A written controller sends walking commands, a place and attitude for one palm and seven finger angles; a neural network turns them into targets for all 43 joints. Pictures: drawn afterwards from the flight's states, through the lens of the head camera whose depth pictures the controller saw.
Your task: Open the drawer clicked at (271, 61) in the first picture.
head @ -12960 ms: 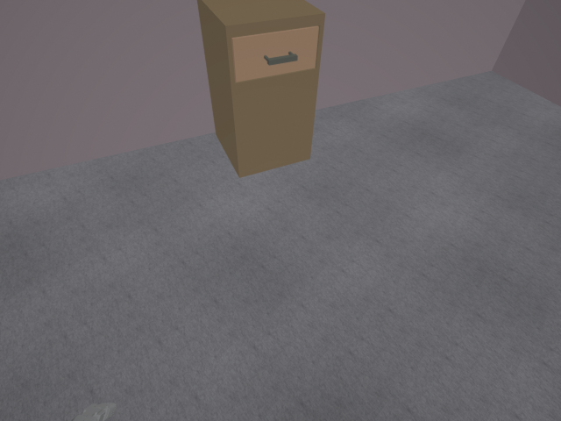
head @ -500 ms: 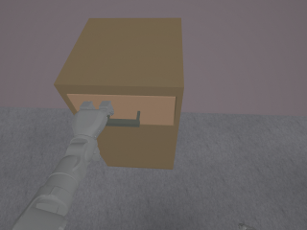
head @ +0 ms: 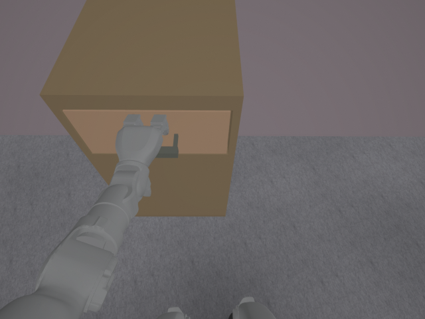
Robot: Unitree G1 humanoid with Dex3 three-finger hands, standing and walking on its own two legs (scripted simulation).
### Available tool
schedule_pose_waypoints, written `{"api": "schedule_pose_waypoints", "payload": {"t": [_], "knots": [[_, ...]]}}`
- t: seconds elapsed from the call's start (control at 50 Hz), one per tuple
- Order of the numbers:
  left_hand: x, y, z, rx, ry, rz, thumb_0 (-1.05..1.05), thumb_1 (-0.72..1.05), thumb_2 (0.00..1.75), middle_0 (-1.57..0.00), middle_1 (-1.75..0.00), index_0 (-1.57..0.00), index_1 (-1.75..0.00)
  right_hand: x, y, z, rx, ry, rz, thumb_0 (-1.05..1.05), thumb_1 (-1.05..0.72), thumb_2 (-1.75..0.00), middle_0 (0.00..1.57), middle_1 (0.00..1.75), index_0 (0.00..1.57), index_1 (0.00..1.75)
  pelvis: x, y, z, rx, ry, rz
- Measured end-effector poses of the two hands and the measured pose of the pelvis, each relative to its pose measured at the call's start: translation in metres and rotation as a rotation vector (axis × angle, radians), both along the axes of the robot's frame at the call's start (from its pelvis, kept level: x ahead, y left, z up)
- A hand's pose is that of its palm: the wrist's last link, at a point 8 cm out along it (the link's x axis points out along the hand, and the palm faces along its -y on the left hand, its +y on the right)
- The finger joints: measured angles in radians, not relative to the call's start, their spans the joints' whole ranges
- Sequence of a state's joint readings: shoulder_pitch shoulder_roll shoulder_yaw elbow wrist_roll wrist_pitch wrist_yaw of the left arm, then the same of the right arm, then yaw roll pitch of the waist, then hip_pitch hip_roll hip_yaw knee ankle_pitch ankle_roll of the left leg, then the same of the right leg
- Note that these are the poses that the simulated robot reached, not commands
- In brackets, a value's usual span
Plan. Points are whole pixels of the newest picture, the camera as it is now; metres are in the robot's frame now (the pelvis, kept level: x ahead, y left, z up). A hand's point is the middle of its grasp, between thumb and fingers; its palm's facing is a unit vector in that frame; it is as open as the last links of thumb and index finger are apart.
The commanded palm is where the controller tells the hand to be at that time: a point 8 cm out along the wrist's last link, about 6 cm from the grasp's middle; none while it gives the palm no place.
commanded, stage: move the hooked fingers above the handle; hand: left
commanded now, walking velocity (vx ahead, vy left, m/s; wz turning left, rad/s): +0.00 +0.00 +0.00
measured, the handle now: (152, 145) +0.53 +0.13 -0.08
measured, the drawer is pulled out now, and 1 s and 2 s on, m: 0.00 0.00 0.00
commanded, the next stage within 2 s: lower the fingers behind the handle in 0.78 s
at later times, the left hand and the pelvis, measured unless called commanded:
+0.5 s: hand (147, 152) +0.47 +0.13 -0.02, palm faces -0.01 -0.03 -1.00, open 13.8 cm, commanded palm +0.45 +0.14 +0.03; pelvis +0.00 +0.00 -0.01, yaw +0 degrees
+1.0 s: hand (142, 154) +0.47 +0.14 -0.03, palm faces -0.04 -0.01 -1.00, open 13.8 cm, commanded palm +0.45 +0.14 +0.02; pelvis +0.01 +0.00 -0.01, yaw +0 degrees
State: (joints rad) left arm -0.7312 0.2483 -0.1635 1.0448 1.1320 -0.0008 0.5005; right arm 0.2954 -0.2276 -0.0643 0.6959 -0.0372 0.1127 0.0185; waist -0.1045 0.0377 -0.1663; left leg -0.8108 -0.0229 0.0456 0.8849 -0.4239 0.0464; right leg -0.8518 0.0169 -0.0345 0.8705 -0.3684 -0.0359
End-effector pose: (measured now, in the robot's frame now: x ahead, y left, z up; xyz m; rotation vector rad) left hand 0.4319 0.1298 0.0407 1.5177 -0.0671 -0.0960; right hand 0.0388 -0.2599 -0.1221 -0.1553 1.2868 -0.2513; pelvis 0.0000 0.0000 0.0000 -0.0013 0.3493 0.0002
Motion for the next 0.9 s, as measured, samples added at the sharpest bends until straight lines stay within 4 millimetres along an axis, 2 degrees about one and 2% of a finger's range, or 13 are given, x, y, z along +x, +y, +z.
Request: {"api": "schedule_pose_waypoints", "payload": {"t": [0.08,0.16,0.28,0.38,0.52,0.64,0.76,0.9], "knots": [[0.011,-0.006,-0.004,0.01,-0.026,0.019,0.0,-0.49,0.3,-0.32,-1.2,-0.32,-1.2,-0.018,0.0,-0.007,0.0,0.037,-0.021,0.01,-0.91,-0.9,0.2,0.3,0.2,0.3,-0.002,0.0,-0.007,0.0,0.023,-0.007],[0.018,-0.005,-0.012,0.029,-0.016,0.07,0.0,-0.49,0.3,-0.32,-1.2,-0.32,-1.2,-0.033,0.001,-0.012,0.008,0.068,-0.043,0.01,-0.91,-0.9,0.2,0.3,0.2,0.3,-0.005,0.0,-0.011,0.002,0.041,-0.017],[0.014,0.002,-0.016,0.033,0.034,0.095,0.0,-0.49,0.3,-0.32,-1.2,-0.32,-1.2,-0.042,0.004,-0.013,0.019,0.09,-0.064,0.01,-0.91,-0.9,0.2,0.3,0.2,0.3,-0.004,0.0,-0.009,0.004,0.037,-0.024],[0.009,0.002,-0.013,0.014,0.046,0.059,0.0,-0.49,0.3,-0.32,-1.2,-0.32,-1.2,-0.035,0.003,-0.009,0.01,0.073,-0.048,0.01,-0.91,-0.9,0.2,0.3,0.2,0.3,-0.002,-0.002,-0.006,0.001,0.024,-0.013],[0.016,0.001,-0.007,0.022,-0.014,0.043,0.0,-0.49,0.3,-0.32,-1.2,-0.32,-1.2,-0.016,-0.004,-0.007,-0.013,0.028,-0.014,0.01,-0.91,-0.9,0.2,0.3,0.2,0.3,-0.002,-0.002,-0.009,-0.004,0.034,0.001],[0.019,0.002,-0.014,0.03,0.018,0.089,0.0,-0.49,0.3,-0.32,-1.2,-0.32,-1.2,-0.004,-0.005,-0.008,-0.01,0.011,-0.008,0.01,-0.91,-0.9,0.2,0.3,0.2,0.3,-0.001,-0.002,-0.01,-0.003,0.042,-0.004],[0.017,0.001,-0.019,0.006,0.053,0.063,0.0,-0.49,0.3,-0.32,-1.2,-0.32,-1.2,0.0,-0.002,-0.008,-0.01,0.011,-0.01,0.01,-0.91,-0.9,0.2,0.3,0.2,0.3,0.003,-0.002,-0.009,-0.003,0.042,-0.006],[0.019,0.003,-0.009,0.002,-0.017,0.046,0.0,-0.49,0.3,-0.32,-1.2,-0.32,-1.2,-0.001,0.002,-0.011,0.005,0.032,-0.01,0.01,-0.91,-0.9,0.2,0.3,0.2,0.3,0.008,-0.001,-0.009,-0.005,0.039,-0.005]]}}
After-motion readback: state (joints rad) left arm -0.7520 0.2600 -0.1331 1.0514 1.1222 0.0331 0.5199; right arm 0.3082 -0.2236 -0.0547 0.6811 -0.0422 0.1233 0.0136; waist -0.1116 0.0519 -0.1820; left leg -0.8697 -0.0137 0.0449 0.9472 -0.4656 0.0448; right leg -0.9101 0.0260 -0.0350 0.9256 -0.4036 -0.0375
